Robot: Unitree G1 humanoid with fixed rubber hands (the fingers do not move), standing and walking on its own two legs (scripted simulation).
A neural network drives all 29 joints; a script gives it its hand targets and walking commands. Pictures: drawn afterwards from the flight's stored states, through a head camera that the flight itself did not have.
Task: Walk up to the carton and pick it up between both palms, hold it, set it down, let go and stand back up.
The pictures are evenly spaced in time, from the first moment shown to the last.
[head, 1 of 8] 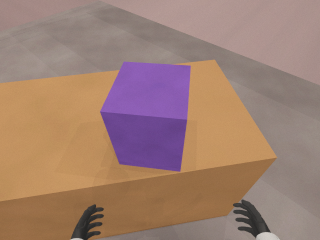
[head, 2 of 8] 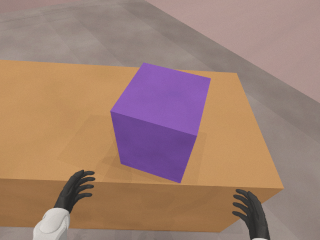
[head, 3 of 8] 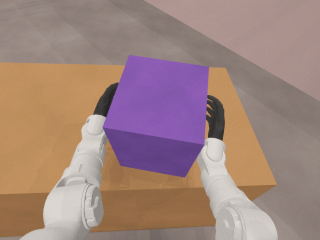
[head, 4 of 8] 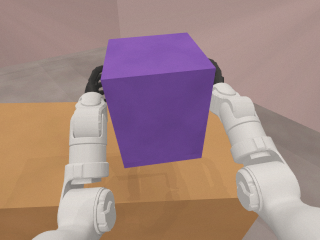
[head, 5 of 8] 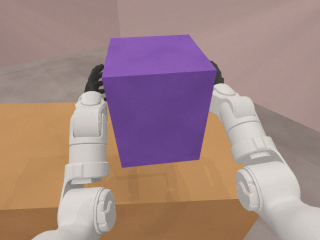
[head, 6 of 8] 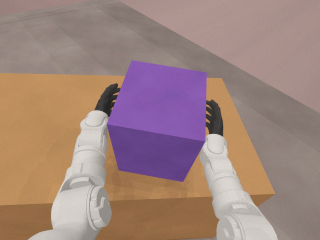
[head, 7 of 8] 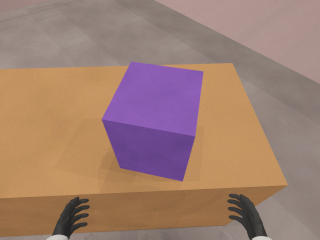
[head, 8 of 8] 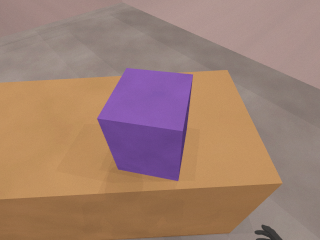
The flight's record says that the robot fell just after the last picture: no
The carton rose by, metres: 0.21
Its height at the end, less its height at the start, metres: +0.00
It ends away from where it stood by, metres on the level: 0.02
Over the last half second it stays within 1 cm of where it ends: yes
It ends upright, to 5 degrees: yes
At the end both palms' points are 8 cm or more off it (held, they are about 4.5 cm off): yes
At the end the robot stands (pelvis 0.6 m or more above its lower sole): yes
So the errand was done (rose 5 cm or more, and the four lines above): yes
